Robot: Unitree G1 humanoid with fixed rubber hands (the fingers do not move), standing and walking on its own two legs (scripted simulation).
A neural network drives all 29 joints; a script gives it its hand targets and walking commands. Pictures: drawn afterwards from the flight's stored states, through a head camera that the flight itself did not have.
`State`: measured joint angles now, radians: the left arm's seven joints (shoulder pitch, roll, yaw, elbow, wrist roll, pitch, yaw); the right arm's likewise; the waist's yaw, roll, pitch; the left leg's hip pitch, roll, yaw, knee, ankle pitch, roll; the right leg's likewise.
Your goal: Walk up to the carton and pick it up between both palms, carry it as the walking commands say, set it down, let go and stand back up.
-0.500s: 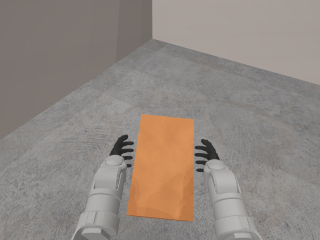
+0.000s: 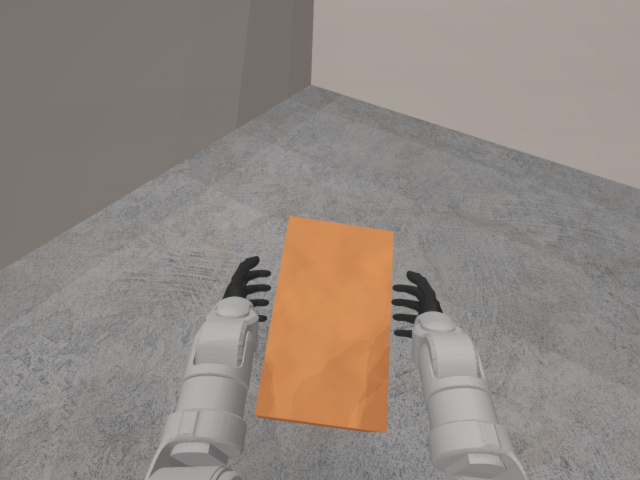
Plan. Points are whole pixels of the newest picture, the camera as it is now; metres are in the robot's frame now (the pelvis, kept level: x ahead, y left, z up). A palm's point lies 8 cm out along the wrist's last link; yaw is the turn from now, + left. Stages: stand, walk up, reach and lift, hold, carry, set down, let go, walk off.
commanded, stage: hold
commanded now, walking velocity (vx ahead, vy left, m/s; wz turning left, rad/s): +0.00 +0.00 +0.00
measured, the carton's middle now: (326, 324) +0.35 +0.02 -0.05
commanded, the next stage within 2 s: set down in 0.48 s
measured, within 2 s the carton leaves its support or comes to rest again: neither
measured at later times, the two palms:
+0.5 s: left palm (253, 293) +0.31 +0.12 +0.07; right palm (445, 321) +0.31 -0.14 +0.05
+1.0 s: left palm (252, 327) +0.31 +0.12 -0.01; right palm (428, 339) +0.31 -0.13 -0.01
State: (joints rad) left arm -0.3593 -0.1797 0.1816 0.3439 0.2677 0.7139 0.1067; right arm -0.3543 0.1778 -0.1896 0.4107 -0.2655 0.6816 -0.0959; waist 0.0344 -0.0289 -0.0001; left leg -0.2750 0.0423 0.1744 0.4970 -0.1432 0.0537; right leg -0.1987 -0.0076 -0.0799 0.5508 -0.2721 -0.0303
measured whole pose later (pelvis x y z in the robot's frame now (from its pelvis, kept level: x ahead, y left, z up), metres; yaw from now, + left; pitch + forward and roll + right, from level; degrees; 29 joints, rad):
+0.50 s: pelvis +0.01 -0.01 +0.00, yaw -2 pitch -12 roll +1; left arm -0.43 -0.21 0.26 0.45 0.35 0.73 0.09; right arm -0.40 0.20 -0.26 0.50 -0.30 0.71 -0.09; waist 0.03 -0.02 0.04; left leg -0.11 0.02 0.13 0.48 -0.17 0.03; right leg -0.04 0.01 -0.04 0.54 -0.30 -0.04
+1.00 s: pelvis -0.01 -0.01 -0.01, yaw -2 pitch -2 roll +0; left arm -0.48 -0.23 0.43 0.57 0.41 0.48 0.09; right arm -0.52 0.24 -0.42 0.67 -0.37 0.44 -0.10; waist 0.03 -0.05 0.06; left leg -0.41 0.02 0.11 0.61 -0.17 0.04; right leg -0.35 0.02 -0.05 0.69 -0.31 -0.05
